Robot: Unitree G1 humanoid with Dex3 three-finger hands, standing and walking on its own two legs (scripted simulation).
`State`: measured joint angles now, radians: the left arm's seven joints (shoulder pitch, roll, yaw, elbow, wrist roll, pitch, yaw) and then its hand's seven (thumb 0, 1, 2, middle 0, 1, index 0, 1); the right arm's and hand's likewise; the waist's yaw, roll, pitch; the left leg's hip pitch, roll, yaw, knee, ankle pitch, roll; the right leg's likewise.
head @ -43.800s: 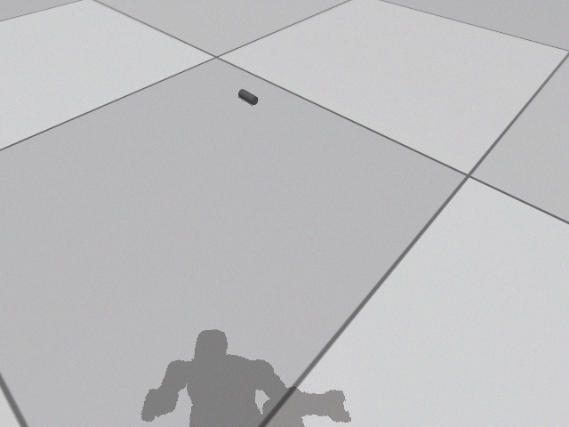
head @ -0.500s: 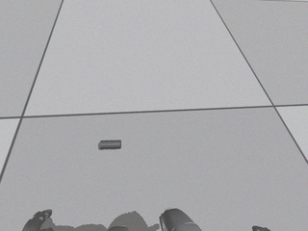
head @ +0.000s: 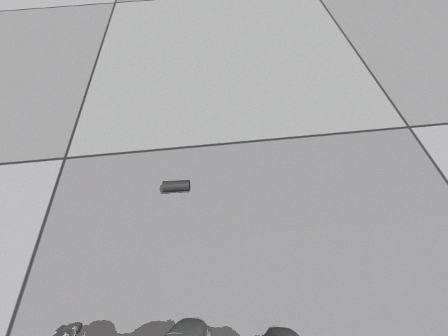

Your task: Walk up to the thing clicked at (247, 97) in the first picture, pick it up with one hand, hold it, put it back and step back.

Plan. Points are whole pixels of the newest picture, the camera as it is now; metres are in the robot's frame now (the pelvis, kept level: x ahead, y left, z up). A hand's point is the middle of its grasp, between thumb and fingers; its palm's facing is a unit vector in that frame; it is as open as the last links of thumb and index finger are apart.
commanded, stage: step back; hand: left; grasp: from above
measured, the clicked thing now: (176, 186) +0.86 +0.28 -0.73
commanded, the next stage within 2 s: stand in 1.52 s
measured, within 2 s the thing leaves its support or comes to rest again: neither
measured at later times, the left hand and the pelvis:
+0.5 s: hand out of the picture -0.11 +0.24 -0.14, palm faces -0.03 -0.92 -0.40, open 7.4 cm; pelvis -0.17 -0.03 +0.00, yaw -2 degrees
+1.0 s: hand out of the picture -0.10 +0.25 -0.14, palm faces +0.03 -0.91 -0.40, open 7.4 cm; pelvis -0.18 -0.03 +0.00, yaw +2 degrees
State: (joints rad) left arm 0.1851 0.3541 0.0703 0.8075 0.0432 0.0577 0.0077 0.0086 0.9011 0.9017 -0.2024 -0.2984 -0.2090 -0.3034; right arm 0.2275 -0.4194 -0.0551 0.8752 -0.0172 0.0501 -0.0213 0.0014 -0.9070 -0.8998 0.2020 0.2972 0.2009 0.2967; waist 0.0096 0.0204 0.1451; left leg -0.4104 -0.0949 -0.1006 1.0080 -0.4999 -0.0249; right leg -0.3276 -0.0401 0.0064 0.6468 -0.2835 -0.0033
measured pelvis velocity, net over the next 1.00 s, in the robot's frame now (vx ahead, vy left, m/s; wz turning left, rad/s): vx -0.18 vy -0.03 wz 0.03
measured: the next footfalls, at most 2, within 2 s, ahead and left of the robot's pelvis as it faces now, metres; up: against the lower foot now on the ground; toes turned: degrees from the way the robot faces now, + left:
left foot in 0.08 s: -0.01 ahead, +0.12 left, +0.00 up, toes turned +0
right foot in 0.40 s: -0.15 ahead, -0.15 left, +0.00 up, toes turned +1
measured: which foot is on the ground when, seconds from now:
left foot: up 0.00-0.06, down 0.08-0.44, up 0.46-0.66, down 0.68-1.00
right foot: down 0.00-0.10, up 0.12-0.38, down 0.40-0.72, up 0.74-0.94, down 0.96-1.00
